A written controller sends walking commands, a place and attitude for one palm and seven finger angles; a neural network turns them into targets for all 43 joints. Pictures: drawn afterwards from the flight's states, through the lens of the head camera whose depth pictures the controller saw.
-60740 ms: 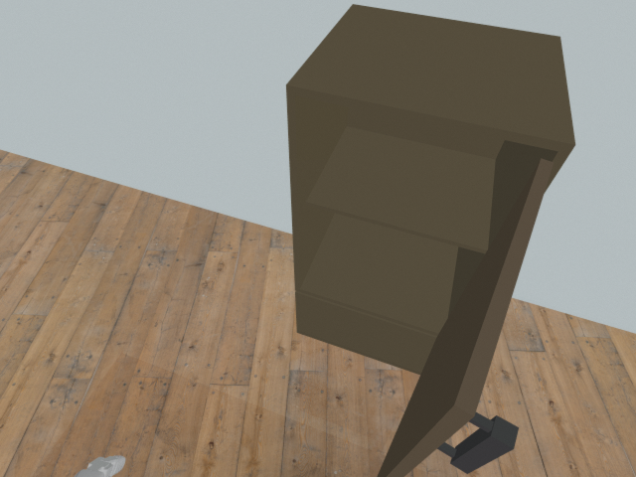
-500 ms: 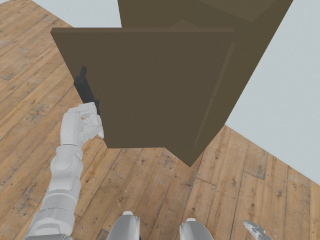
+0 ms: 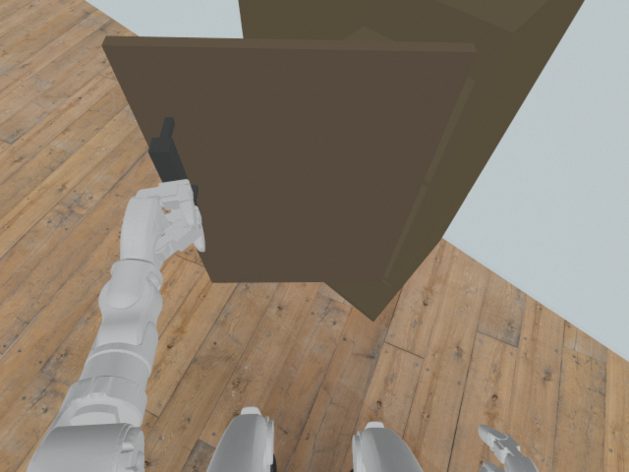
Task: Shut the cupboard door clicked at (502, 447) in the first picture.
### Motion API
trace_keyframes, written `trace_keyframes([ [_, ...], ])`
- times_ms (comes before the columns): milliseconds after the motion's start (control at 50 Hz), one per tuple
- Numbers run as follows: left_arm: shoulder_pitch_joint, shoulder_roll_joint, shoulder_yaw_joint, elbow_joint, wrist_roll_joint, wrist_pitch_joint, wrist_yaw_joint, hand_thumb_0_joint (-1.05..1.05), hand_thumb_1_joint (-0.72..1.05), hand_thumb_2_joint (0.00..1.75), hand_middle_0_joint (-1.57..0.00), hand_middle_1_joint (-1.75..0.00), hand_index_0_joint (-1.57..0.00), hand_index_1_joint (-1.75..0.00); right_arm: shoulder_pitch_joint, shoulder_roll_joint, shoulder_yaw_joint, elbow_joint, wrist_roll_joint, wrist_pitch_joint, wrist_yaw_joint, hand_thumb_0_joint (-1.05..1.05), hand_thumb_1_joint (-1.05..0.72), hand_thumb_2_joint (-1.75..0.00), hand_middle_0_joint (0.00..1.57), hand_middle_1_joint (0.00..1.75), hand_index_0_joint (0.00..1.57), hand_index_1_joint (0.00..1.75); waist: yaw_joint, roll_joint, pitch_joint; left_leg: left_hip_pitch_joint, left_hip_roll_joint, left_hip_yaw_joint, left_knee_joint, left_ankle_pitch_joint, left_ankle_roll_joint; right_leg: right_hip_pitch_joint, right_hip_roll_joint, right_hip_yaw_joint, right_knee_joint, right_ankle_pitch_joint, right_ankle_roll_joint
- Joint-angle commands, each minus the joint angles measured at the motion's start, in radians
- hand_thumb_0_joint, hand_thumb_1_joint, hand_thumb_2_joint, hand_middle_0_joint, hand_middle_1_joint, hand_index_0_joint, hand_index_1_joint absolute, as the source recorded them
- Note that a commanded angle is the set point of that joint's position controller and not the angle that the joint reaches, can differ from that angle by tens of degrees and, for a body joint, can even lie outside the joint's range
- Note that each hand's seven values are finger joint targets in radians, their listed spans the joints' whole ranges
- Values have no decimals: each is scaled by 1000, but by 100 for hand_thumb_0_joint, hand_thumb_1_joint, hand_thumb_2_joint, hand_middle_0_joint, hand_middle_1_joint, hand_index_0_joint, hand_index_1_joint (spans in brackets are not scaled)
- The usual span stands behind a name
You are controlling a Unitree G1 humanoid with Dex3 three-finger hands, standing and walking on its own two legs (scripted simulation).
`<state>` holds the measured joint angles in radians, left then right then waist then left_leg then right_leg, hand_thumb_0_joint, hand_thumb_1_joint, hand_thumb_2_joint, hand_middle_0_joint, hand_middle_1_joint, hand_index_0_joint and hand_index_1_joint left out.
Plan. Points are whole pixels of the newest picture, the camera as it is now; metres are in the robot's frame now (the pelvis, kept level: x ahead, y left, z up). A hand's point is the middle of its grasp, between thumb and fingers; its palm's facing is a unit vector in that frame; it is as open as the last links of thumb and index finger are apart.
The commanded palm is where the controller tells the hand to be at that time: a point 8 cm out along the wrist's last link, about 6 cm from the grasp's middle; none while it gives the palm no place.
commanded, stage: push the door shut along its arc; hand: left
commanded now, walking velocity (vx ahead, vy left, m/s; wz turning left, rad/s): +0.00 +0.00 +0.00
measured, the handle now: (180, 173) +0.50 +0.20 +0.05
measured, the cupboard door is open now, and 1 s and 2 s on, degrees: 43 26 14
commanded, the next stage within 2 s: pull the fist back off the door in 1.70 s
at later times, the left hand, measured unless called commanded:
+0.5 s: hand (213, 189) +0.47 +0.15 +0.05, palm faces -0.16 -0.99 -0.03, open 3.2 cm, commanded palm +0.46 +0.19 +0.05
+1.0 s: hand (233, 157) +0.53 +0.13 +0.05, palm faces -0.28 -0.96 -0.02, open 3.2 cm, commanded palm +0.53 +0.16 +0.05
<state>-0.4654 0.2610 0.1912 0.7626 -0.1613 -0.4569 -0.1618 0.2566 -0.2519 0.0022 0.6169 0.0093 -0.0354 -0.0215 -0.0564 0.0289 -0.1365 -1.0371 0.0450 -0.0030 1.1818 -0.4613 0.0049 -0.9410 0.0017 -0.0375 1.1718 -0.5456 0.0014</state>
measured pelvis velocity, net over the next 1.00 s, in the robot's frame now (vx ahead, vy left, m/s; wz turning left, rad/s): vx -0.01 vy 0.01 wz -0.04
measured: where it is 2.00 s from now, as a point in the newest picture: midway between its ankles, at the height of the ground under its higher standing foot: outside the picture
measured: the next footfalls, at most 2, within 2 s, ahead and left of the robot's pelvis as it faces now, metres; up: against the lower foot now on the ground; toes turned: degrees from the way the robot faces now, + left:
none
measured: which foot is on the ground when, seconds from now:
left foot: down 0.00-1.00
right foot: down 0.00-1.00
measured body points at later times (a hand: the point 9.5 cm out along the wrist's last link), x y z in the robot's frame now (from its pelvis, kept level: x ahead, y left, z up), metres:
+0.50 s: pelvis +0.00 +0.00 -0.01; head +0.11 +0.01 +0.42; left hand +0.47 +0.20 +0.05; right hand +0.04 -0.27 -0.13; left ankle +0.06 +0.12 -0.64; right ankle +0.01 -0.12 -0.64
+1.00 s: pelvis -0.01 +0.01 -0.04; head +0.14 +0.02 +0.39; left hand +0.54 +0.18 +0.05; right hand +0.00 -0.27 -0.14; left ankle +0.06 +0.12 -0.64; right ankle +0.01 -0.12 -0.64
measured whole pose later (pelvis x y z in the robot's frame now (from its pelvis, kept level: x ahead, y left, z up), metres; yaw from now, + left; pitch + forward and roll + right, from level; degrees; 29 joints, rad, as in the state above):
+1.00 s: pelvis -0.01 +0.01 -0.04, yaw -2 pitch +26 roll -5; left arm -1.07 0.52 0.29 1.22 -0.09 -0.34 -0.40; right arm 0.34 -0.28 0.03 0.66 0.00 -0.03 0.00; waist -0.20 0.06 -0.13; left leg -1.31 0.07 -0.03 1.34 -0.49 0.02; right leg -1.20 0.03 -0.05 1.29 -0.55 0.01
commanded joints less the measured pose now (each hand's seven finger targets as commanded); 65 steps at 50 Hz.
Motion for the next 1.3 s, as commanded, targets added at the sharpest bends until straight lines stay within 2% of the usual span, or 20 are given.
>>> trace_keyframes([
  [0,-453,149,14,-128,-10,-55,-36,0,90,90,-130,-150,-130,-150,75,-159,-58,-77,9,-25,-11,0,-90,-90,20,30,20,30,-53,16,-361,364,-24,-47,-141,169,13,33,25,8,-181,239,-26],
  [80,-511,170,37,-82,-6,-56,-49,0,90,90,-130,-150,-130,-150,94,-163,-61,-71,7,-22,-7,0,-90,-90,20,30,20,30,-49,31,-416,393,-23,-57,-131,208,11,17,24,0,-161,253,-31],
  [140,-599,170,20,-51,4,-64,-63,0,90,90,-130,-150,-130,-150,114,-165,-63,-60,5,-20,-5,0,-90,-90,20,30,20,30,-73,32,-418,385,-24,-62,-117,195,17,-15,28,2,-157,234,-29],
  [360,-722,305,104,62,8,-62,-136,0,90,90,-130,-150,-130,-150,155,-179,-61,-39,6,2,1,0,-90,-90,20,30,20,30,-83,56,-475,343,-21,-57,-81,227,23,-4,32,17,-136,269,-31],
  [480,-798,274,66,103,5,-48,-167,0,90,90,-130,-150,-130,-150,176,-184,-62,-29,7,6,6,0,-90,-90,20,30,20,30,-115,73,-450,365,-14,-76,-80,209,22,-80,38,3,-134,226,-33],
  [560,-873,335,98,130,21,-42,-167,0,90,90,-130,-150,-130,-150,191,-193,-60,-20,5,5,6,0,-90,-90,20,30,20,30,-130,67,-461,335,-12,-78,-63,191,27,-98,39,9,-126,208,-31],
  [600,-894,326,84,165,25,-30,-174,0,90,90,-130,-150,-130,-150,195,-192,-56,-18,6,6,8,0,-90,-90,20,30,20,30,-141,75,-439,315,-13,-77,-58,172,29,-111,41,11,-130,192,-32],
  [640,-928,395,133,175,27,-27,-179,0,90,90,-130,-150,-130,-150,209,-200,-54,-19,4,2,6,0,-90,-90,20,30,20,30,-140,74,-465,296,-14,-74,-41,179,34,-100,45,15,-120,196,-35],
  [680,-939,417,145,195,30,-17,-193,0,90,90,-130,-150,-130,-150,207,-198,-49,-23,4,0,6,0,-90,-90,20,30,20,30,-139,89,-490,281,-12,-74,-29,193,33,-93,44,17,-110,207,-34],
  [800,-1017,416,116,221,40,15,-229,0,90,90,-130,-150,-130,-150,223,-201,-44,-19,6,-5,10,0,-90,-90,20,30,20,30,-171,106,-499,263,-5,-77,3,197,37,-137,51,17,-97,203,-32],
  [860,-1077,410,97,222,47,30,-239,0,90,90,-130,-150,-130,-150,234,-204,-43,-12,5,-10,10,0,-90,-90,20,30,20,30,-182,159,-520,307,-3,-89,9,213,33,-192,52,8,-88,198,-37],
  [920,-1107,438,110,257,54,61,-244,0,90,90,-130,-150,-130,-150,247,-209,-39,-6,2,-12,8,0,-90,-90,20,30,20,30,-199,119,-513,258,-2,-87,27,204,40,-186,56,8,-85,195,-34],
  [940,-1140,449,116,245,53,60,-245,0,90,90,-130,-150,-130,-150,258,-210,-37,-2,0,-17,6,0,-90,-90,20,30,20,30,-203,152,-524,286,-2,-94,26,221,40,-205,57,2,-78,198,-38],
  [980,-1139,438,104,235,62,68,-248,0,90,90,-130,-150,-130,-150,262,-209,-39,-1,-3,-18,9,0,-90,-90,20,30,20,30,-194,180,-562,319,0,-98,31,252,35,-216,56,-1,-72,212,-41],
  [1000,-1153,429,96,241,64,74,-249,0,90,90,-130,-150,-130,-150,266,-210,-40,3,-3,-18,10,0,-90,-90,20,30,20,30,-206,171,-554,326,3,-104,30,249,34,-237,56,-7,-71,207,-39],
  [1020,-1159,442,107,269,68,85,-246,0,90,90,-130,-150,-130,-150,270,-211,-38,6,-5,-18,9,0,-90,-90,20,30,20,30,-213,144,-537,296,3,-101,37,235,37,-234,59,-6,-72,200,-37],
  [1060,-1203,476,124,255,77,87,-244,0,90,90,-130,-150,-130,-150,278,-214,-34,6,-8,-21,8,0,-90,-90,20,30,20,30,-210,183,-563,308,3,-105,42,251,35,-248,58,-9,-60,202,-38],
  [1100,-1210,510,146,275,85,99,-242,0,90,90,-130,-150,-130,-150,285,-214,-30,7,-11,-23,8,0,-90,-90,20,30,20,30,-215,168,-560,276,3,-102,51,254,37,-233,60,-9,-55,210,-38],
  [1180,-1225,482,121,248,103,103,-244,0,90,90,-130,-150,-130,-150,299,-211,-36,7,-19,-23,14,0,-90,-90,20,30,20,30,-214,218,-609,343,7,-113,57,323,31,-260,62,-17,-42,242,-42],
  [1280,-1251,490,126,277,110,139,-252,0,90,90,-130,-150,-130,-150,321,-215,-37,15,-22,-17,14,0,-90,-90,20,30,20,30,-232,178,-587,315,7,-113,62,323,35,-260,66,-21,-46,252,-37],
])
